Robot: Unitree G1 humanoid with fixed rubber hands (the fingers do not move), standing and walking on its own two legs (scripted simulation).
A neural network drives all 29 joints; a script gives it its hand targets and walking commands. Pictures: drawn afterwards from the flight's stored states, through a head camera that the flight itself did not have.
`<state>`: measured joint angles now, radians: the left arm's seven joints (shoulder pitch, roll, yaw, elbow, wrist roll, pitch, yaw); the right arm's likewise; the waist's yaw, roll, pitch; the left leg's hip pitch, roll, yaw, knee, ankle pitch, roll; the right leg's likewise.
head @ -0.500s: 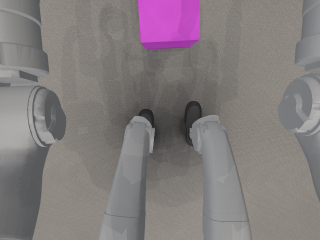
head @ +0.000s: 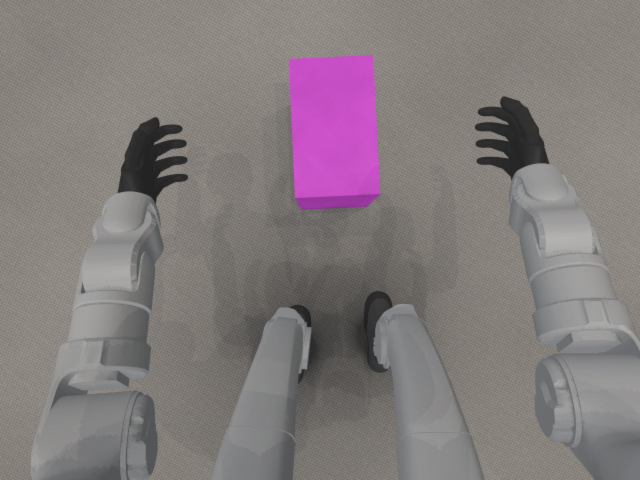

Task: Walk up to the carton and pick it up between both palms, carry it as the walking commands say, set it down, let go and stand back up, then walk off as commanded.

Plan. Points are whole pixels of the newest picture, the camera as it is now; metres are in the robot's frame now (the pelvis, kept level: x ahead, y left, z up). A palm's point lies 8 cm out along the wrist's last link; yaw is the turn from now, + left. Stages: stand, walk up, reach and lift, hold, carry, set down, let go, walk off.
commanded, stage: let go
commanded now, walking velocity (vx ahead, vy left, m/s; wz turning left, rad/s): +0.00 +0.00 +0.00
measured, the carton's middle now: (332, 141) +0.60 +0.01 -0.57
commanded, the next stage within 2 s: stand in 0.96 s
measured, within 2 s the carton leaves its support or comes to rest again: neither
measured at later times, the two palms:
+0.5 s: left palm (83, 376) +0.22 +0.24 -0.01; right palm (620, 352) +0.25 -0.24 -0.02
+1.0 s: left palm (65, 414) +0.20 +0.24 +0.01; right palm out of the picture +0.23 -0.25 +0.01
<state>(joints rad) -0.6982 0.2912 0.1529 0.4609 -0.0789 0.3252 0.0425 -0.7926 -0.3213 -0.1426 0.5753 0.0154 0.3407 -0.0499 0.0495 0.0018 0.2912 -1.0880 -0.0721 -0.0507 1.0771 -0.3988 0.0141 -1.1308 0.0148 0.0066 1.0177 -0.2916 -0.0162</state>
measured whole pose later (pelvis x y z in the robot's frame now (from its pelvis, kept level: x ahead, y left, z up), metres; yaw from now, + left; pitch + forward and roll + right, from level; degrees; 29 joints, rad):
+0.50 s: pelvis +0.04 +0.00 +0.07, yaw +0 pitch +8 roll +0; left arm 0.12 0.19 0.09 0.46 -0.03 0.09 -0.04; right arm 0.05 -0.21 -0.12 0.55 0.02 0.11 0.06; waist 0.05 0.00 0.02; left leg -0.49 -0.05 -0.05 0.70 -0.34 0.03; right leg -0.55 0.01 0.01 0.66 -0.25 -0.01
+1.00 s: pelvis +0.06 -0.01 +0.08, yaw +0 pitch -2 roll +0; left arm 0.25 0.21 0.08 0.43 -0.01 0.11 -0.09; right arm 0.22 -0.21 -0.11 0.46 0.02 0.12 0.06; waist 0.05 0.01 0.05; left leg -0.23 -0.05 -0.06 0.59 -0.33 0.01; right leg -0.30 0.01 0.01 0.60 -0.27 -0.01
